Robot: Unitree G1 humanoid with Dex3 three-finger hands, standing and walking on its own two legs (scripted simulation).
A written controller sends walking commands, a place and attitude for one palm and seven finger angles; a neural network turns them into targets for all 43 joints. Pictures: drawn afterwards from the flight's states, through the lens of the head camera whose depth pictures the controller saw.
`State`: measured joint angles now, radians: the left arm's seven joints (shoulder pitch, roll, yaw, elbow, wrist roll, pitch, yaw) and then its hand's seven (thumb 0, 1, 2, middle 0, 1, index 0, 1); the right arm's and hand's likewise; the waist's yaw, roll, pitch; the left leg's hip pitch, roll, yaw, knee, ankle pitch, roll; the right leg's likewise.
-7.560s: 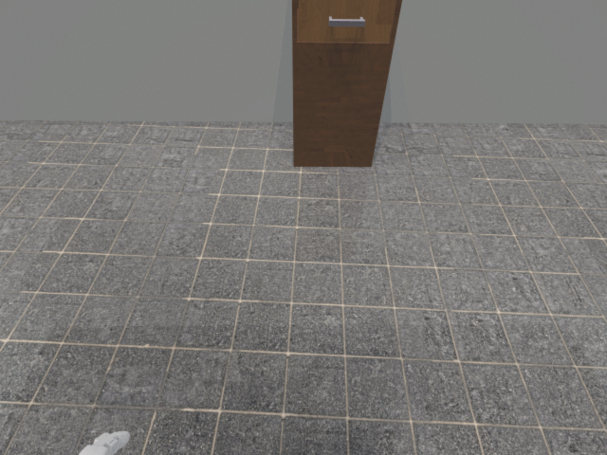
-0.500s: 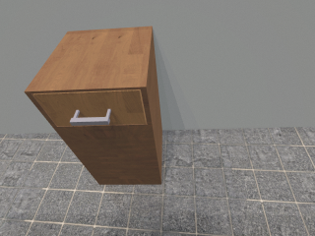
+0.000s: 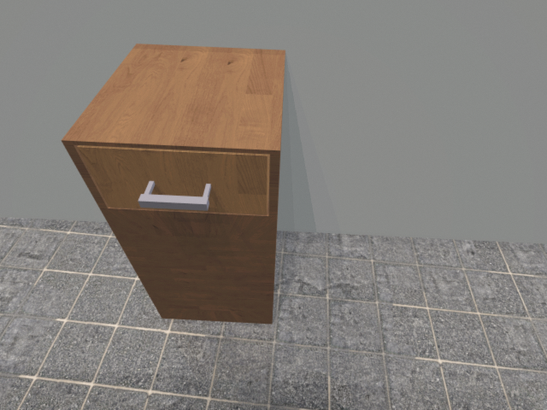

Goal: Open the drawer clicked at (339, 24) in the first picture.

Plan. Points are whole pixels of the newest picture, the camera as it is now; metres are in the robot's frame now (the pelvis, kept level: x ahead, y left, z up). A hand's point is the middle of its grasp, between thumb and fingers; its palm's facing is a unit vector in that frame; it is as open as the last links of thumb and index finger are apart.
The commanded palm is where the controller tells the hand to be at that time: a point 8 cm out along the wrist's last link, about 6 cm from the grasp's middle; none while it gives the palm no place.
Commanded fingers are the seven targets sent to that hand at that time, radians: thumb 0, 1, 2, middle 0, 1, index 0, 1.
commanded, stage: come to a stop and stand still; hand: left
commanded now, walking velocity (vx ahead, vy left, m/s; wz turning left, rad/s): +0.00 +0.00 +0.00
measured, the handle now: (176, 194) +0.52 +0.25 -0.03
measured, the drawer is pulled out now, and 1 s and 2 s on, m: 0.00 0.00 0.00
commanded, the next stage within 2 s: look again from close up in 0.08 s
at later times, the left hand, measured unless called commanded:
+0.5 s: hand out of the picture +0.02 +0.18 -0.18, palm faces +0.01 -0.98 -0.22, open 7.4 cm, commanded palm none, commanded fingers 0.00 0.90 0.90 -0.20 -0.30 -0.20 -0.30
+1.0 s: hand (158, 349) +0.21 +0.19 -0.04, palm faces -0.04 -0.62 -0.79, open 7.7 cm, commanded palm +0.13 +0.22 -0.04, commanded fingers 0.00 0.62 0.78 -0.22 -0.48 -0.22 -0.48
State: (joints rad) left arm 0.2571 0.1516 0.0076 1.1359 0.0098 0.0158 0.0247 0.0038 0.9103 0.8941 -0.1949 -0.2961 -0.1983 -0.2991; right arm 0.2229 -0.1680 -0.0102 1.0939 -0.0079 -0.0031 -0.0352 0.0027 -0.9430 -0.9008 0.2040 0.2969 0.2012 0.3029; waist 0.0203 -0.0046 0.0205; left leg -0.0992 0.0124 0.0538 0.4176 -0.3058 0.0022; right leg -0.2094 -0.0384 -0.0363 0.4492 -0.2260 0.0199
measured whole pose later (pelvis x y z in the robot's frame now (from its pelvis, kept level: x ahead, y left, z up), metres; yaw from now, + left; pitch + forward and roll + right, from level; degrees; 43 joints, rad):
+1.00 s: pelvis +0.00 -0.02 -0.01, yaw -1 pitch +5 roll +2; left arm 0.33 0.28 -0.04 0.13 0.51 0.04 0.25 0.02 0.83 0.86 -0.21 -0.35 -0.21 -0.36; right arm 0.22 -0.26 -0.04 0.80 -0.01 -0.20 -0.07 0.01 -0.92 -0.90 0.20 0.30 0.20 0.30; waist 0.01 0.04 -0.07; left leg -0.29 0.01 0.07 0.57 -0.37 -0.01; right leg -0.43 -0.04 -0.02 0.65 -0.31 -0.01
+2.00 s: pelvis -0.02 +0.00 -0.02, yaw +0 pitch +3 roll +1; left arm 0.02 0.39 -0.07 0.07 0.98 0.11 0.27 0.00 -0.33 0.37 -0.30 -1.09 -0.31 -1.09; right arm 0.12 -0.24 -0.03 0.63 -0.01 0.05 -0.03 0.01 -0.91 -0.90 0.20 0.30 0.20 0.30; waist 0.07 0.07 -0.04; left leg -0.32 0.00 0.05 0.61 -0.36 0.01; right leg -0.43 -0.06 -0.02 0.64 -0.28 0.01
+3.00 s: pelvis -0.02 -0.01 +0.00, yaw +1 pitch +3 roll +1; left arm -0.22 0.43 -0.11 0.22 0.98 -0.01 0.08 0.00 -0.49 0.30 -0.32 -1.20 -0.32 -1.20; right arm 0.12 -0.24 0.00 0.64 0.00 0.08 -0.04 0.01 -0.91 -0.90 0.20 0.30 0.20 0.30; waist 0.07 0.06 -0.01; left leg -0.23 0.01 0.03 0.47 -0.29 0.00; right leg -0.34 -0.05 -0.05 0.51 -0.22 0.00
